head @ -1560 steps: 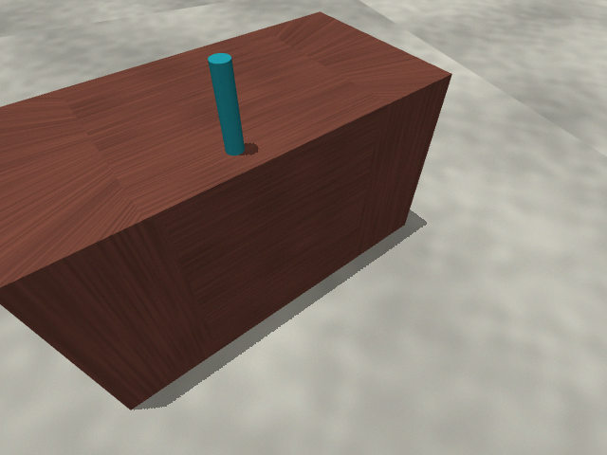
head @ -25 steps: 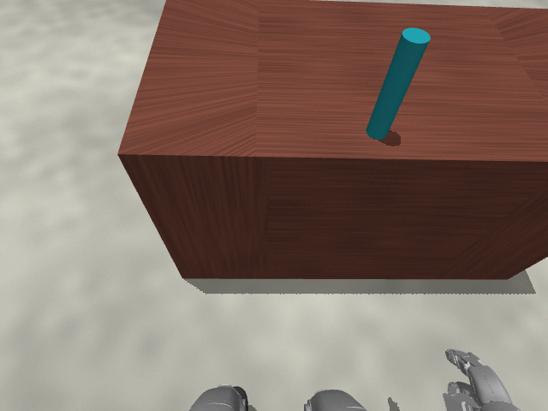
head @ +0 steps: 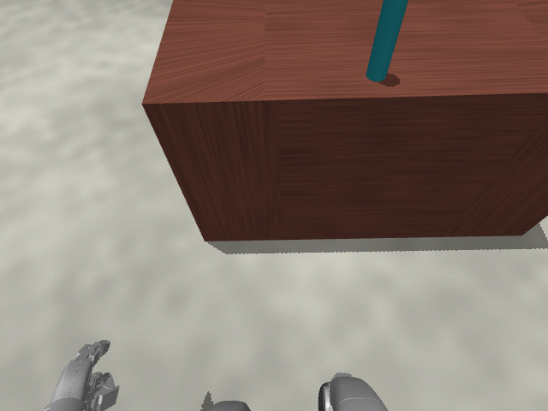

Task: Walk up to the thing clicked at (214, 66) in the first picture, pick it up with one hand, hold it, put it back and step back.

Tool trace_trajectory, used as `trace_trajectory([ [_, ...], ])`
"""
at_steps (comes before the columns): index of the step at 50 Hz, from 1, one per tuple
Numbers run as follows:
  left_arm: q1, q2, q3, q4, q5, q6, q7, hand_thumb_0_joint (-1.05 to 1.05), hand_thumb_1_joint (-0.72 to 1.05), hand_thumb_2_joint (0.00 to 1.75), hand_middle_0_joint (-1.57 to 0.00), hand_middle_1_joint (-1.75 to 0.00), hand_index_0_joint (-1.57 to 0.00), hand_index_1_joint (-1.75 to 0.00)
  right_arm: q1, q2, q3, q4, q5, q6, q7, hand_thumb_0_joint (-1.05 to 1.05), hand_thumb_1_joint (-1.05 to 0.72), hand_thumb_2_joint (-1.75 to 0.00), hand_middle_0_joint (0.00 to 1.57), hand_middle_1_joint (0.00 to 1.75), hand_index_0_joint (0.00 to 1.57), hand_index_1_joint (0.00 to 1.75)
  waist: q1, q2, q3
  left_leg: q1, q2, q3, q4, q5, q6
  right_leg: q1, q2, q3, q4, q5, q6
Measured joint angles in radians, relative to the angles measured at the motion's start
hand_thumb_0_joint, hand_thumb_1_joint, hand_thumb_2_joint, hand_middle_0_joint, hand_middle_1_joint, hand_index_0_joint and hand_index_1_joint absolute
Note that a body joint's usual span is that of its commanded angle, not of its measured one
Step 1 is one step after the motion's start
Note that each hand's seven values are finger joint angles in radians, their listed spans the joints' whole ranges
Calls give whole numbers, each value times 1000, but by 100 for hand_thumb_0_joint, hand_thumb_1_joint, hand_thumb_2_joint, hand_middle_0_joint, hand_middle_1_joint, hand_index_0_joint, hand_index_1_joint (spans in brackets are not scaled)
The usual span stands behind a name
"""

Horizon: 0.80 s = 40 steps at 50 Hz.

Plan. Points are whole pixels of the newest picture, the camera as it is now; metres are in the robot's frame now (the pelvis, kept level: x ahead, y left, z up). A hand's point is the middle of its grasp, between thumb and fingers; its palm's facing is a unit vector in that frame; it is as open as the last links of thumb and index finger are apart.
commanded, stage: step back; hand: right
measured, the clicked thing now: (387, 29) +0.80 -0.23 +0.06
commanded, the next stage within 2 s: stand in 1.88 s
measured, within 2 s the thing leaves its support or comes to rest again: neither
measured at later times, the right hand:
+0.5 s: hand out of the picture -0.03 -0.27 -0.14, palm faces +0.03 +0.94 -0.35, open 7.4 cm
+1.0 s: hand out of the picture -0.20 -0.25 -0.13, palm faces +0.00 +0.92 -0.39, open 7.4 cm
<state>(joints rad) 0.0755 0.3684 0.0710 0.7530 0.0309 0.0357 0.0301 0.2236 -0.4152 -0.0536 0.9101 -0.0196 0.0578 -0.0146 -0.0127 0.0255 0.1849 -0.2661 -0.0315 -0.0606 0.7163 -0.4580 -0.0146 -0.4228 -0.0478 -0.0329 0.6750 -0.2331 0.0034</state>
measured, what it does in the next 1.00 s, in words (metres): walks backwards: right foot, then left foot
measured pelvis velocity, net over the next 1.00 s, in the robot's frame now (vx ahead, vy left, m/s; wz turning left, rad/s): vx -0.27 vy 0.01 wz -0.06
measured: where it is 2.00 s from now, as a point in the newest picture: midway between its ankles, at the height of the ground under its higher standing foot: outside the picture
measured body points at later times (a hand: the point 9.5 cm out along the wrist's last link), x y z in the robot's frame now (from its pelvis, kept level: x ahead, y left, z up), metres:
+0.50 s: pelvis -0.16 +0.00 +0.01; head -0.11 -0.02 +0.45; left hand -0.09 +0.31 -0.10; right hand -0.04 -0.31 -0.12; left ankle -0.07 +0.13 -0.68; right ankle -0.18 -0.11 -0.72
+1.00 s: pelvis -0.27 +0.01 +0.01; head -0.26 +0.02 +0.46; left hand -0.19 +0.33 -0.12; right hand -0.20 -0.30 -0.10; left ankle -0.25 +0.14 -0.72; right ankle -0.28 -0.11 -0.72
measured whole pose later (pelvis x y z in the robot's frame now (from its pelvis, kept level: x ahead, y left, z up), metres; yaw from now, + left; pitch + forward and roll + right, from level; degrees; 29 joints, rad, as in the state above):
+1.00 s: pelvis -0.27 +0.01 +0.01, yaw -4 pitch -2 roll +0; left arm 0.21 0.39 0.07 0.94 0.02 0.03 -0.01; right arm 0.18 -0.35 -0.03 0.93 -0.05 0.01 0.01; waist 0.02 -0.03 0.06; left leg -0.28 0.02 0.00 0.63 -0.31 -0.01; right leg -0.25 0.00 0.03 0.62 -0.39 -0.01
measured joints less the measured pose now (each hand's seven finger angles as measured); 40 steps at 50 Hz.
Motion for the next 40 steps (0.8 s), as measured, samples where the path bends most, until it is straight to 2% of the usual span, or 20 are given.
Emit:
trace_trajectory([
  [2, -20, 24, 0, 8, -7, 13, -2, 0, 90, 89, -21, -30, -20, -30, -17, 28, -1, 5, -7, -7, 5, 1, -90, -89, 20, 30, 20, 30, 7, -67, 22, 19, -31, 35, -46, 79, 24, -21, -32, 31, 37, 4, 6],
  [3, -18, 28, 1, 18, -12, 20, -1, 0, 90, 89, -21, -30, -20, -30, -21, 39, 2, 1, -13, -7, 11, 1, -90, -89, 20, 30, 20, 30, 14, -87, 22, 17, -34, 50, -42, 83, 31, -34, -21, 58, 65, -52, -2],
  [5, -4, 22, 2, 49, -13, 35, 3, 0, 90, 89, -21, -30, -20, -30, -21, 45, 9, -10, -22, -8, 24, 1, -90, -89, 20, 30, 20, 30, -3, -71, 3, 2, -6, 37, -32, 90, 41, -62, 58, 103, 219, -240, -8],
  [6, 3, 19, 1, 64, -13, 41, 2, 0, 90, 89, -21, -30, -20, -30, -20, 48, 11, -13, -26, -10, 25, 1, -90, -89, 20, 30, 20, 30, -13, -60, -8, -3, 8, 24, -42, 103, 43, -71, 98, 121, 309, -283, -11],
  [8, 21, 20, 3, 79, -22, 44, -2, 0, 90, 89, -21, -30, -20, -30, -21, 57, 16, -18, -31, -10, 21, 1, -90, -89, 20, 30, 20, 30, -12, -59, -34, -8, 23, 20, -85, 142, 41, -83, 152, 160, 465, -286, -17],
  [10, 43, 21, 5, 83, -25, 38, -6, 0, 90, 89, -21, -30, -20, -30, -33, 58, 19, -27, -29, -10, 19, 1, -90, -89, 20, 30, 20, 30, 4, -62, -49, -21, 34, 29, -121, 178, 40, -72, 173, 176, 542, -263, -13],
  [13, 72, 23, 7, 89, -19, 25, -7, 0, 90, 89, -21, -30, -20, -30, -71, 52, 14, -52, -22, -13, 16, 1, -90, -89, 20, 30, 20, 30, 25, -60, -40, -50, 44, 47, -142, 218, 42, -4, 154, 167, 480, -258, 13],
  [17, 101, 27, 3, 111, -12, 16, -9, 0, 90, 89, -21, -30, -20, -30, -132, 40, 11, -97, -18, -17, 16, 1, -90, -89, 20, 30, 20, 30, 44, -51, -10, -106, 57, 81, -117, 247, 37, 110, 97, 119, 228, -265, 32],
  [19, 113, 25, -2, 126, -9, 9, -11, 0, 90, 89, -21, -30, -20, -30, -156, 30, 10, -112, -15, -11, 19, 1, -90, -89, 20, 30, 20, 30, 50, -39, -2, -143, 65, 96, -82, 251, 27, 173, 74, 87, 61, -216, 26],
  [20, 117, 20, -3, 136, -6, 4, -11, 0, 90, 89, -21, -30, -20, -30, -167, 23, 10, -114, -11, -5, 20, 1, -90, -89, 20, 30, 20, 30, 54, -24, 2, -162, 75, 98, -58, 250, 21, 202, 73, 72, -17, -183, 9],
  [22, 114, -14, -10, 156, 4, 0, -14, 0, 91, 89, -21, -30, -20, -30, -181, 1, 2, -99, -3, 7, 19, 1, -90, -89, 20, 30, 20, 30, 43, 56, 17, -180, 106, 52, -31, 253, 21, 216, 115, 36, -47, -151, -16],
  [23, 125, -20, -14, 155, 8, -1, -20, 0, 91, 89, -21, -30, -20, -30, -174, 3, -1, -89, 0, 14, 16, 1, -90, -89, 20, 30, 20, 30, 45, 63, 4, -198, 82, 22, 1, 172, 21, 202, 112, 31, -39, -144, -23],
  [25, 149, -15, -14, 148, 11, 0, -25, 0, 90, 89, -21, -30, -20, -30, -152, 21, 0, -70, 6, 27, 10, 1, -90, -89, 20, 30, 20, 30, 75, 25, -25, -237, 3, -15, 176, 8, 12, 167, 78, 63, -20, -134, -32],
  [27, 162, -11, -12, 146, 11, 4, -20, 0, 90, 89, -21, -30, -20, -30, -130, 27, 6, -60, 12, 28, 12, 1, -90, -89, 20, 30, 20, 30, 83, -2, -41, -248, -56, -54, 332, -25, 13, 153, 49, 85, -42, -104, -30],
  [30, 153, -9, -4, 131, 13, 9, -13, 0, 90, 89, -21, -30, -20, -30, -91, 19, 11, -54, 15, 15, 4, 1, -90, -89, 20, 30, 20, 30, 64, -3, -61, -224, -80, -87, 414, -26, 4, 120, 27, 70, -61, -68, -23],
  [32, 134, -5, -2, 106, 16, 7, -8, 0, 90, 89, -21, -30, -20, -30, -71, 12, 13, -45, 12, 9, -3, 1, -90, -89, 20, 30, 20, 30, 54, 6, -58, -174, -62, -81, 358, -33, -6, 94, 22, 53, -55, -54, -20],
  [35, 94, 5, 2, 71, 20, 2, -5, 0, 90, 89, -21, -30, -20, -30, -47, 13, 11, -26, 3, -2, -5, 1, -90, -89, 20, 30, 20, 30, 40, 9, -44, -77, -15, -28, 153, -44, -13, 57, 11, 16, -20, -48, -15],
  [37, 65, 16, 2, 56, 15, 5, -9, 0, 90, 89, -21, -30, -20, -30, -33, 20, 9, -12, -5, -15, -2, 1, -90, -89, 20, 30, 20, 30, 31, -3, -37, 4, 5, 12, -39, 31, -3, 27, -5, -6, 27, -57, -7],
  [39, 42, 39, 5, 59, 8, 11, -10, 0, 90, 89, -21, -30, -20, -30, -41, 56, 8, 17, -16, -22, 1, 1, -90, -89, 20, 30, 20, 30, 49, -82, -9, 37, -38, 53, -94, 106, 15, 8, -44, 36, 79, -68, -9],
  [40, 47, 41, 5, 67, 3, 14, -10, 0, 90, 89, -21, -30, -20, -30, -37, 67, 12, 22, -23, -23, 6, 1, -90, -89, 20, 30, 20, 30, 56, -100, -15, 38, -41, 67, -95, 112, 20, -3, -33, 61, 105, -126, -14],
])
